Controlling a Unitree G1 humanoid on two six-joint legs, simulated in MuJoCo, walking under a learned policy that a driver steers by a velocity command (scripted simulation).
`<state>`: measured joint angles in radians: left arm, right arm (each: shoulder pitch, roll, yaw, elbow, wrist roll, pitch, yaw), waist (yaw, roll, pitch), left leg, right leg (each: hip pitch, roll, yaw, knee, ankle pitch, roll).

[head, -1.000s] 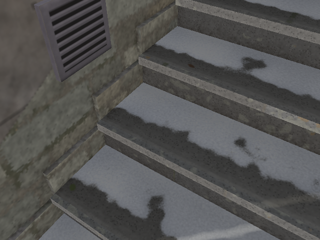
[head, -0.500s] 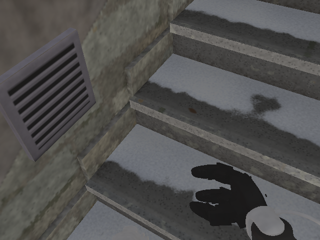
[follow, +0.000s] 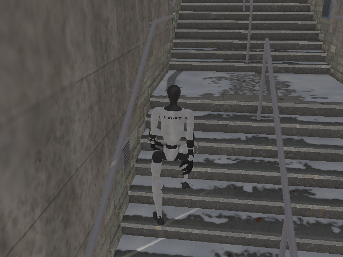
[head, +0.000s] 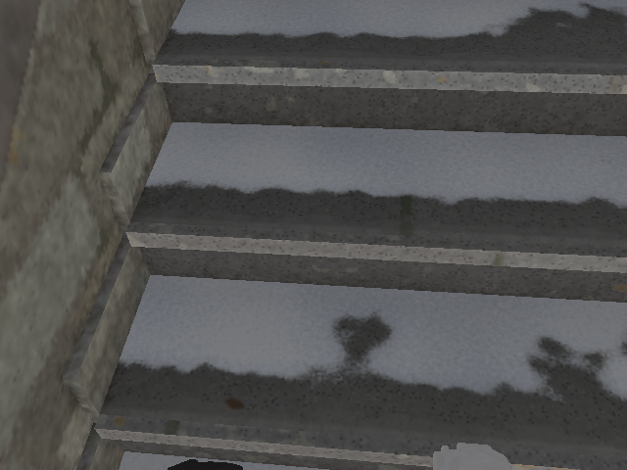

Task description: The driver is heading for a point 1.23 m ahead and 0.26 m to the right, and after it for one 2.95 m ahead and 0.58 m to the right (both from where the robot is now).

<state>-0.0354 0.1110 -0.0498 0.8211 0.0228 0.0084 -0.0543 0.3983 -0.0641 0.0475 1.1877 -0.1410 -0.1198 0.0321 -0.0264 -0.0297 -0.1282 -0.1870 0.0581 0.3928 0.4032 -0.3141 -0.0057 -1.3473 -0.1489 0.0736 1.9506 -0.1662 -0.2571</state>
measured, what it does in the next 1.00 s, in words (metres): climbs, turning right: right foot 0.16 m higher, then left foot 0.16 m higher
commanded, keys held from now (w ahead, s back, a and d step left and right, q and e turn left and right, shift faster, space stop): w+e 0.52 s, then w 0.48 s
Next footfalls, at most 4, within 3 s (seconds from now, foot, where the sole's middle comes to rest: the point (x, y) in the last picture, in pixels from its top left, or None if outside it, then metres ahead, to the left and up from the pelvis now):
0.12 right None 0.24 -0.17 -0.61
0.64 left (336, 378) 0.57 -0.01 -0.46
1.24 right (530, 200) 0.83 -0.38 -0.30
1.80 left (422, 37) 1.15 -0.22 -0.15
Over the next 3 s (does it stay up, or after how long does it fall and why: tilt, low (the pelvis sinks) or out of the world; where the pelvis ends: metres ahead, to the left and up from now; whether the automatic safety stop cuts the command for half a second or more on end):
stays up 1.61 -0.30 0.77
